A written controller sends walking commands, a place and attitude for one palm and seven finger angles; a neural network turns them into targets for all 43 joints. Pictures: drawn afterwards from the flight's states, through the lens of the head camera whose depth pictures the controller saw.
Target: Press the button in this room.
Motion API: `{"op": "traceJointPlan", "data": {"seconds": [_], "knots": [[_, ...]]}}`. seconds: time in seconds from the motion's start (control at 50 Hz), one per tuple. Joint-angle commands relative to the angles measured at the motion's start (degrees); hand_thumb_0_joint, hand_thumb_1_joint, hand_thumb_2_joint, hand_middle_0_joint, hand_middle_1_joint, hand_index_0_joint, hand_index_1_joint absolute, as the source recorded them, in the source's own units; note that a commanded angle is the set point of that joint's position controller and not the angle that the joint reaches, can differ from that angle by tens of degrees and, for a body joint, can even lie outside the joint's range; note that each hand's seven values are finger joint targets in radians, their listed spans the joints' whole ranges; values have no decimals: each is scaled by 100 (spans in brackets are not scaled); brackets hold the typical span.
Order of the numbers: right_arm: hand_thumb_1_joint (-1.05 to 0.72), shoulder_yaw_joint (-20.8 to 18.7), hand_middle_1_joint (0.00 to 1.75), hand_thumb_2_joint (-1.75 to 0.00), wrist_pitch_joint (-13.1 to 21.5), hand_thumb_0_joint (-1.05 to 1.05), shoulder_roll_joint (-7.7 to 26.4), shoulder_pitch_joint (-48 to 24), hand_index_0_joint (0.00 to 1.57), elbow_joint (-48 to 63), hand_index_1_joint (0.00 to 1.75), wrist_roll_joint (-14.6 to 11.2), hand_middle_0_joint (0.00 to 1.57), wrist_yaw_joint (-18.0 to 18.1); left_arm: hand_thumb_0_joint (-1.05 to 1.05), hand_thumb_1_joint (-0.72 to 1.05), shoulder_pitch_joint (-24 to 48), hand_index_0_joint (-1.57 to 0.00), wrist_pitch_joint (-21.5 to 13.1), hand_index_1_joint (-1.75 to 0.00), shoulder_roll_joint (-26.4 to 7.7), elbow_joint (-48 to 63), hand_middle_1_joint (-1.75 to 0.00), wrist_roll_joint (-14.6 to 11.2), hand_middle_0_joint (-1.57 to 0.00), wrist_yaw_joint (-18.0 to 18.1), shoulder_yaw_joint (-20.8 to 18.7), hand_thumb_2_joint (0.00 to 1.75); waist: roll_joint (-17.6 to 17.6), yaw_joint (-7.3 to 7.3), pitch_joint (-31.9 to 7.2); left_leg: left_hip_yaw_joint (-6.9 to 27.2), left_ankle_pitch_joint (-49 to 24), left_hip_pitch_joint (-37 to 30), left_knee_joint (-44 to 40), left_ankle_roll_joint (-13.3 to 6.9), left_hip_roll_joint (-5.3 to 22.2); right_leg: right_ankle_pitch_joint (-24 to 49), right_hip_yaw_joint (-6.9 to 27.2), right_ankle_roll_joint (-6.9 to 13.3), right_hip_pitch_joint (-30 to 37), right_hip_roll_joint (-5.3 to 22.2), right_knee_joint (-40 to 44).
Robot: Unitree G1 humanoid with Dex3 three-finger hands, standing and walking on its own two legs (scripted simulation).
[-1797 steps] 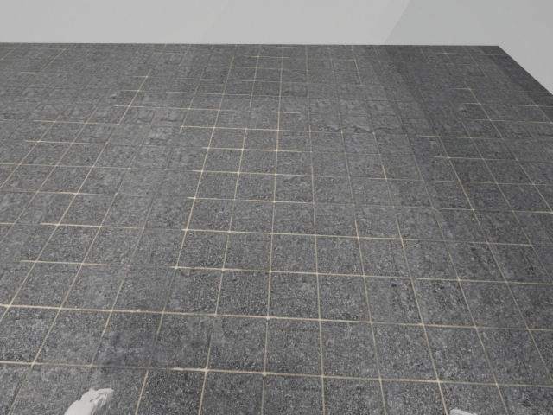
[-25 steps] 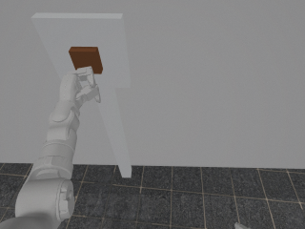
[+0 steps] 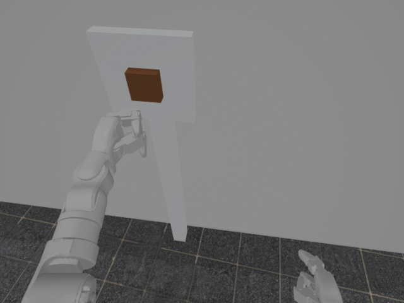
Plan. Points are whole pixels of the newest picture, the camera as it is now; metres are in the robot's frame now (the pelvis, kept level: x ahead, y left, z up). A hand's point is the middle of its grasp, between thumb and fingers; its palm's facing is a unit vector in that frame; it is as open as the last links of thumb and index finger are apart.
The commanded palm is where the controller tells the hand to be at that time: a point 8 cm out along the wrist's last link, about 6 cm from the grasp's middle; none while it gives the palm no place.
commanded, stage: draw the hand back to the body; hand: left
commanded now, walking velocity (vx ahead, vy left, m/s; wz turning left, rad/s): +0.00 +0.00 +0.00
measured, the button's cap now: (145, 84) +0.53 +0.16 +0.18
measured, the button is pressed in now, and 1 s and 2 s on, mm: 0 0 0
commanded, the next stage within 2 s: step back with the hand held close in 1.46 s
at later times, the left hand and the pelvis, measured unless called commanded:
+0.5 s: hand (100, 172) +0.29 +0.19 +0.16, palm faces -0.06 -1.00 -0.03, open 3.1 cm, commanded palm +0.26 +0.24 +0.16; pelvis +0.00 +0.01 +0.00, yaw +0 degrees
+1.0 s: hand (53, 205) +0.22 +0.23 +0.17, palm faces +0.34 -0.89 -0.30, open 3.1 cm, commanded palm +0.17 +0.28 +0.18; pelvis +0.01 +0.01 +0.01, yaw -1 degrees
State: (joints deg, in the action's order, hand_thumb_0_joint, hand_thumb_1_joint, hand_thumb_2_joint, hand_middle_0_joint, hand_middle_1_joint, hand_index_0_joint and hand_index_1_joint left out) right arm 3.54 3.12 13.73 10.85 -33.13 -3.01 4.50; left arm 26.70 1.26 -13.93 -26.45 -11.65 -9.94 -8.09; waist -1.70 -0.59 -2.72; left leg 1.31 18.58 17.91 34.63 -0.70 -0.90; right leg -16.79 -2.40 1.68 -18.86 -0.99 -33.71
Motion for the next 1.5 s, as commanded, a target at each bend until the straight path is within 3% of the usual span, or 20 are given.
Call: {"op": "traceJointPlan", "data": {"seconds": [0.0, 0.04, 0.1, 0.14, 0.22, 0.32, 0.46, 0.48, 0.5, 0.52, 0.54, 0.6, 0.68, 0.72, 0.74, 0.84, 1.16, 1.28, 1.34, 1.48], "knots": [[-90, -248, 30, -90, 191, 0, 733, -195, 20, 709, 30, -3, 20, 109, 0, 90, 2141, -130, -344, -150, -1254, 905, -150, -103, -130, -54, -651, 90, 338, 9, -1437, -42, -1156, -305, -424, -126, -21, 1516, 166, -4, 749, 118, 465], [-90, -258, 30, -90, 174, 0, 749, -249, 20, 832, 30, 7, 20, 84, 0, 90, 1691, -130, -351, -150, -1490, 1175, -150, -94, -130, -130, -870, 90, 235, 186, -1801, -78, -1437, -350, -422, -126, -26, 1832, 193, 22, 1116, 143, 386], [-90, -265, 30, -90, 250, 0, 689, -343, 20, 991, 30, -15, 20, 21, 0, 90, 1210, -130, -378, -150, -1256, 1915, -150, -193, -130, -300, -751, 90, -7, 282, -1961, -99, -1874, -567, -455, -99, -3, 2321, 146, 47, 1292, 140, 308], [-90, -278, 30, -90, 295, 0, 702, -377, 20, 1037, 30, -43, 20, 7, 0, 90, 805, -130, -334, -150, -1055, 2119, -150, -280, -130, -405, -589, 90, 237, 239, -1768, -111, -1869, -564, -463, -118, 36, 2291, 118, 20, 1221, 104, 352], [-90, -289, 30, -90, 402, 0, 738, -460, 20, 1011, 30, -78, 20, 59, 0, 90, 561, -130, -117, -150, -1164, 2696, -150, -401, -130, -463, -699, 90, 258, 194, -1148, -38, -1329, -542, -658, -122, 56, 1639, 88, 3, 899, 74, 564], [-90, -260, 30, -90, 563, 0, 660, -602, 20, 1029, 30, -59, 20, 94, 0, 90, 151, -130, 14, -150, -1112, 3727, -150, -378, -130, -413, -642, 90, -247, 232, -1159, 3, -1371, -833, -726, -83, 40, 1441, 52, 21, 852, 81, 595], [-90, -211, 30, -90, 610, 0, 671, -698, 20, 969, 30, -66, 20, 131, 0, 90, -714, -130, 417, -150, -1035, 3958, -150, -449, -130, -481, -649, 90, -28, 220, -636, 57, -907, -715, -868, -77, 55, 852, -12, -9, 657, 53, 770], [-90, -228, 30, -90, 692, 0, 557, -799, 20, 1022, 30, 141, 20, 119, 0, 90, -480, -130, -173, -150, -1259, 4999, -150, 248, -130, 337, -481, 90, -96, 260, -182, 100, -786, -626, -1069, -89, 66, 604, 164, -1, 600, 111, 1035], [-90, -232, 30, -90, 690, 0, 565, -730, 20, 830, 30, 202, 20, 119, 0, 90, -1288, -130, -287, -150, -987, 4445, -150, 329, -130, 724, -476, 90, 96, 223, -63, 122, -619, -624, -1138, -78, 113, 466, 127, 0, 620, 120, 1055], [-90, -213, 30, -90, 643, 0, 545, -747, 20, 831, 30, 194, 20, 97, 0, 90, -1828, -130, -284, -150, -723, 4319, -150, 354, -130, 865, -320, 90, 211, 264, 82, 134, -554, -551, -1191, -76, 132, 409, 114, -9, 630, 125, 1062], [-90, -243, 30, -90, 588, 0, 576, -729, 20, 796, 30, 212, 20, 69, 0, 90, -1930, -130, -344, -150, -863, 4538, -150, 412, -130, 993, -370, 90, 396, 288, -111, 103, -639, -616, -1215, -91, 147, 465, 145, -11, 846, 119, 1144], [-90, -236, 30, -90, 481, 0, 491, -761, 20, 790, 30, 254, 20, 53, 0, 90, -2155, -130, -590, -150, -1085, 5061, -150, 565, -130, 1278, -626, 90, 38, 301, -504, -24, -944, -880, -1258, -80, 136, 785, 184, -5, 1241, 171, 1162], [-90, -215, 30, -90, 466, 0, 437, -825, 20, 728, 30, 300, 20, 61, 0, 90, -2261, -130, -790, -150, -1133, 5576, -150, 723, -130, 1503, -615, 90, -428, 288, -575, -14, -1025, -1079, -1381, -55, 124, 819, 196, 17, 1417, 168, 1285], [-90, -219, 30, -90, 492, 0, 426, -834, 20, 709, 30, 318, 20, 56, 0, 90, -2484, -130, -852, -150, -1085, 5810, -150, 789, -130, 1572, -572, 90, -610, 297, -559, 8, -1235, -1182, -1421, -23, 129, 967, 157, 33, 1470, 147, 1285], [-90, -224, 30, -90, 508, 0, 456, -858, 20, 684, 30, 338, 20, 48, 0, 90, -2664, -130, -857, -150, -1070, 5779, -150, 801, -130, 1588, -550, 90, -291, 301, -468, 25, -1228, -1148, -1442, -36, 145, 933, 145, 17, 1477, 128, 1337], [-90, -293, 30, -90, 436, 0, 460, -876, 20, 648, 30, 346, 20, 15, 0, 90, -3727, -130, -863, -150, -1023, 5666, -150, 812, -130, 1611, -717, 90, 206, 370, -173, -5, -1483, -1086, -1475, -53, 166, 1105, 130, -13, 1544, 111, 1397], [-90, -396, 30, -90, 560, 0, 399, -745, 20, 788, 30, 324, 20, 5, 0, 90, -5529, -130, -1038, -150, -1332, 6749, -150, 835, -130, 1679, -1435, 90, -254, 477, -49, -64, -1856, -1101, -1324, 6, 203, 1424, 177, -29, 1504, 105, 1359], [-90, -413, 30, -90, 597, 0, 428, -694, 20, 683, 30, 342, 20, 49, 0, 90, -5154, -130, -1017, -150, -1154, 6467, -150, 892, -130, 1727, -1222, 90, -87, 384, 349, -53, -1443, -1076, -1373, -48, 188, 978, 162, -45, 1199, 111, 1473], [-90, -421, 30, -90, 616, 0, 438, -695, 20, 677, 30, 358, 20, 74, 0, 90, -5115, -130, -1040, -150, -1260, 6480, -150, 900, -130, 1747, -1318, 90, 55, 428, 172, -40, -1367, -1132, -1377, -60, 178, 877, 185, -42, 1287, 106, 1507], [-90, -372, 30, -90, 668, 0, 374, -753, 20, 698, 30, 371, 20, 65, 0, 90, -5244, -130, -1077, -150, -1281, 6641, -150, 884, -130, 1767, -1378, 90, -284, 493, 64, -41, -1491, -1068, -1385, -25, 162, 1087, 202, -19, 1488, 127, 1441]]}}
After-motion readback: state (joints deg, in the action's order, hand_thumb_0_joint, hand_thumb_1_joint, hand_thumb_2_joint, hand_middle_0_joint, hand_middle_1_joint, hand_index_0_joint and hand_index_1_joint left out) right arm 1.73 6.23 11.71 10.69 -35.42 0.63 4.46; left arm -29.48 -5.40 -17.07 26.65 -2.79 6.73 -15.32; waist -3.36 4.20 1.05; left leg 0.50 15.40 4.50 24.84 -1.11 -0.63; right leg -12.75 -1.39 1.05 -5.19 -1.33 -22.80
